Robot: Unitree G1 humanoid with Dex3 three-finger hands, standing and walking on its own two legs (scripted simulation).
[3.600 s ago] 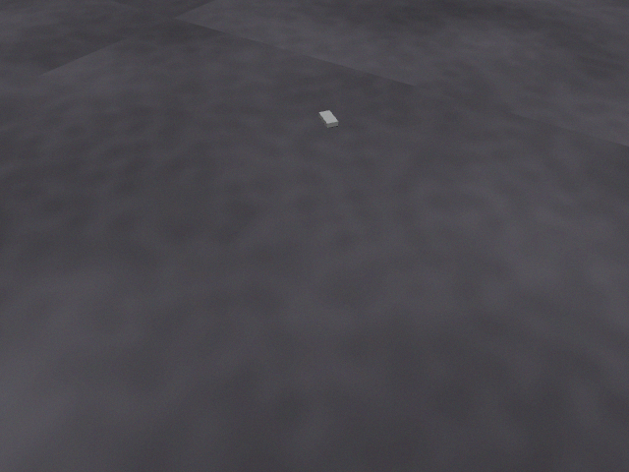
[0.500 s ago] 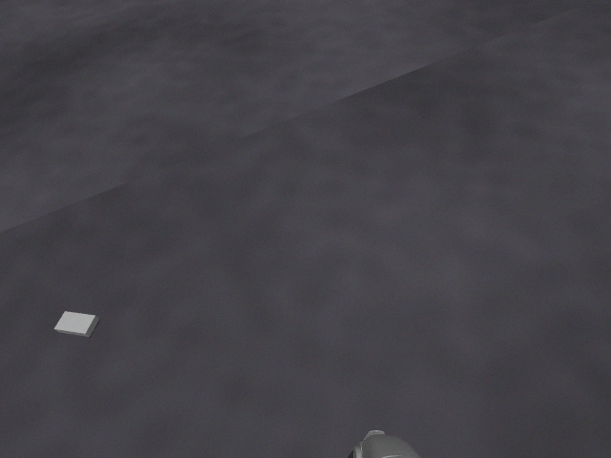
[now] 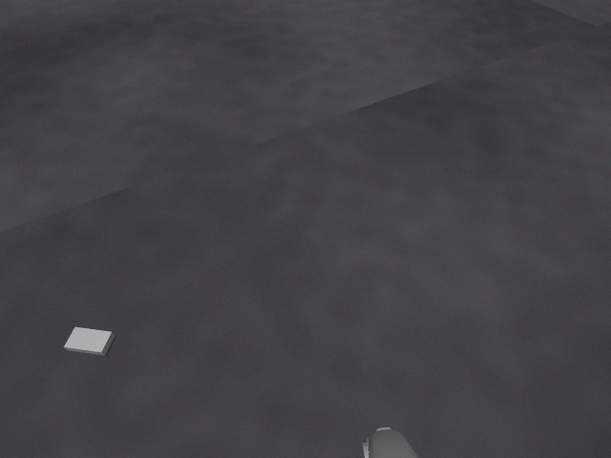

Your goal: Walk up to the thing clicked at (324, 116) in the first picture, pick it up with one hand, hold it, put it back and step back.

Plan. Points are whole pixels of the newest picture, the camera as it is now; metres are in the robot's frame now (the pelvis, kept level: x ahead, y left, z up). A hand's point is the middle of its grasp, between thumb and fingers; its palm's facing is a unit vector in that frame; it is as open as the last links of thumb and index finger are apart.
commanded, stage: walk up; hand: left
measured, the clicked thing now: (89, 341) +0.59 +0.71 -0.71
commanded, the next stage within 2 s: none
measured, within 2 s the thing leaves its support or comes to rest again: neither
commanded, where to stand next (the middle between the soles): +0.18 +0.53 m, yaw -10 degrees
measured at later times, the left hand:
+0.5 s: hand out of the picture +0.16 +0.50 -0.08, palm faces -0.02 -0.79 -0.62, open 7.4 cm
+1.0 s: hand out of the picture +0.17 +0.67 -0.12, palm faces -0.14 -0.83 -0.54, open 7.4 cm
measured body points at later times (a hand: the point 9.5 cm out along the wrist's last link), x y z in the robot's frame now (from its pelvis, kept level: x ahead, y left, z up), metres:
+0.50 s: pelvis +0.07 +0.18 +0.01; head +0.10 +0.13 +0.46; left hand +0.16 +0.53 -0.04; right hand +0.16 -0.15 -0.12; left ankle +0.09 +0.38 -0.63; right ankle +0.13 +0.01 -0.69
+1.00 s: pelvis +0.08 +0.40 +0.00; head +0.14 +0.35 +0.45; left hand +0.18 +0.71 -0.08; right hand +0.11 +0.07 -0.13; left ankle +0.11 +0.47 -0.66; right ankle +0.15 +0.29 -0.69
